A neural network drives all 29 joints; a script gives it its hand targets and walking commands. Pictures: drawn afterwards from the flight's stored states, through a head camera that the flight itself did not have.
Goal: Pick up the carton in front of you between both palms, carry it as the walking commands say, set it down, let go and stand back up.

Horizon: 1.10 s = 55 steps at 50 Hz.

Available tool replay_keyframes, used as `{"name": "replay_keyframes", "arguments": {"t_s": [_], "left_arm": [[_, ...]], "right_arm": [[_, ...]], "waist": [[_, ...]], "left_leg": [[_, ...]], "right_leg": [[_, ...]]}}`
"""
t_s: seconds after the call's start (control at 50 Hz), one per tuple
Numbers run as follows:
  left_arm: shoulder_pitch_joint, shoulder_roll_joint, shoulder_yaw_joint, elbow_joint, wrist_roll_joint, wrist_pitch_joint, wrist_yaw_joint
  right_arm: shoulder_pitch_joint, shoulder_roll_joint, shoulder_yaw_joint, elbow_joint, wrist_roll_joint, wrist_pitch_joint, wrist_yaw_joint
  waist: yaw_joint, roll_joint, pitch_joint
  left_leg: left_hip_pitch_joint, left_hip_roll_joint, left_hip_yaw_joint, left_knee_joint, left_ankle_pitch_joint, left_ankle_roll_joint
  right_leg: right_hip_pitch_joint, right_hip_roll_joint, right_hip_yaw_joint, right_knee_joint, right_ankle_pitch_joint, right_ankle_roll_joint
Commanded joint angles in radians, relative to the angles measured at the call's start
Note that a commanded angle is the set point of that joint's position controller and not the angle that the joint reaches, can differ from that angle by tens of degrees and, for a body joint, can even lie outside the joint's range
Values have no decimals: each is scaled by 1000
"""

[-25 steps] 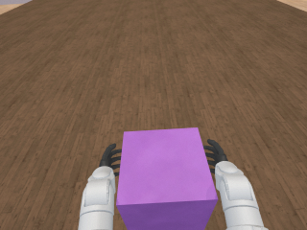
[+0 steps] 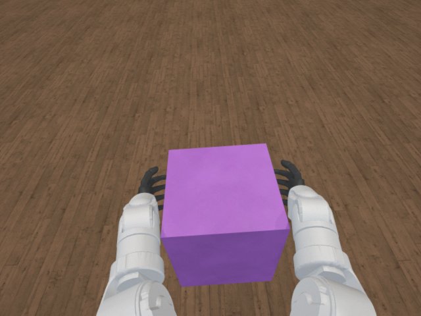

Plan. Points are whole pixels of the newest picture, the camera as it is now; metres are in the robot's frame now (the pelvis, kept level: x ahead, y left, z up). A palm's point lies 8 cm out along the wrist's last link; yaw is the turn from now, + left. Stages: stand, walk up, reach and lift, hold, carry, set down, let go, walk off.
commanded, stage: set down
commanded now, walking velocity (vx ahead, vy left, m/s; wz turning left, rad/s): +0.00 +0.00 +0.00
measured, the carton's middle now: (222, 217) +0.34 +0.00 -0.04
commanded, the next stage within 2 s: none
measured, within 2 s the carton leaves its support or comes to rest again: neither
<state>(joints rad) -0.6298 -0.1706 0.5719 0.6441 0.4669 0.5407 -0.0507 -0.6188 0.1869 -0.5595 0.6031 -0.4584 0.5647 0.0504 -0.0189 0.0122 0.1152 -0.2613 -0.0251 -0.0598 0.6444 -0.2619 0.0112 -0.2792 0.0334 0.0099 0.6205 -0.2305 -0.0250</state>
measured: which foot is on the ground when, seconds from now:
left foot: down 0.00-1.00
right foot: down 0.00-1.00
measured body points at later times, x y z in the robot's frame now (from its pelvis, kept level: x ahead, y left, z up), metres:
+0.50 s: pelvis +0.01 +0.01 -0.11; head +0.22 +0.00 +0.29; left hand +0.42 +0.14 -0.18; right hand +0.41 -0.16 -0.19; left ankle +0.06 +0.12 -0.72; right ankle +0.08 -0.11 -0.72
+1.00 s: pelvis -0.02 +0.01 -0.24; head +0.25 -0.01 +0.12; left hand +0.46 +0.13 -0.34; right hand +0.45 -0.17 -0.34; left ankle +0.06 +0.12 -0.72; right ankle +0.08 -0.11 -0.72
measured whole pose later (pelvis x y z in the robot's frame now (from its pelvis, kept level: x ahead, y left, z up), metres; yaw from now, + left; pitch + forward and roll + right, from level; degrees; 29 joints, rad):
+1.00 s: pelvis -0.02 +0.01 -0.24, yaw +0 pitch +44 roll +1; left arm -0.92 -0.03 0.39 0.69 0.14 0.20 0.11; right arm -0.90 -0.02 -0.41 0.67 -0.16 0.21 -0.03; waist -0.03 0.03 -0.14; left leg -1.94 -0.07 -0.01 1.70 -0.53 -0.01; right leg -1.97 0.03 0.02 1.68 -0.48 0.01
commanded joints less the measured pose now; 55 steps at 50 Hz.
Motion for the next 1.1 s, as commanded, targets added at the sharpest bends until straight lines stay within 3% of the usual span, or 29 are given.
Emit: {"name": "replay_keyframes", "arguments": {"t_s": [0.0, 0.08, 0.22, 0.3, 0.36, 0.5, 0.64, 0.9, 1.08], "left_arm": [[-466, -633, -241, 93, -87, -77, -131], [-451, -617, -278, 65, -101, -186, -113], [-486, -798, -575, -1, -246, -390, -114], [-501, -873, -757, -81, -329, -422, -106], [-473, -890, -818, -111, -364, -412, -93], [-446, -865, -765, -33, -347, -362, -81], [-534, -820, -692, 24, -339, -374, -53], [-819, -754, -693, 25, -394, -373, -3], [-981, -726, -639, 79, -400, -339, -9]], "right_arm": [[-460, 588, 236, 92, 76, -80, 130], [-451, 571, 281, 58, 91, -191, 128], [-492, 743, 570, 14, 226, -399, 142], [-491, 807, 736, -63, 302, -433, 148], [-462, 809, 792, -93, 336, -423, 146], [-455, 763, 737, -27, 332, -373, 147], [-536, 718, 661, 47, 322, -382, 128], [-800, 656, 652, 44, 374, -379, 81], [-968, 632, 623, 78, 386, -342, 90]], "waist": [[1, -9, -189], [8, -9, -313], [-6, -9, -774], [-13, -5, -1111], [-23, -6, -1210], [-18, -6, -1080], [-23, -8, -1069], [-33, 5, -1224], [-35, -12, -1234]], "left_leg": [[-211, -60, 7, -85, -217, 27], [-333, -79, 8, 13, -126, 19], [-469, -113, 5, 233, 109, -19], [-525, -127, 10, 365, 254, -36], [-593, -132, 7, 430, 295, -39], [-845, -137, 11, 517, 148, -40], [-1010, -152, 22, 633, 91, -43], [-1191, -171, 73, 869, -46, -55], [-1325, -169, 95, 1000, -100, -43]], "right_leg": [[-24, 39, 59, -80, -255, -8], [-150, 57, 55, 41, -117, -3], [-287, 79, 48, 282, 170, 20], [-355, 96, 42, 412, 326, 32], [-445, 100, 42, 477, 358, 39], [-707, 108, 33, 563, 198, 43], [-886, 116, 21, 676, 141, 47], [-1056, 132, -24, 897, 2, 57], [-1158, 123, -38, 1020, -45, 61]]}}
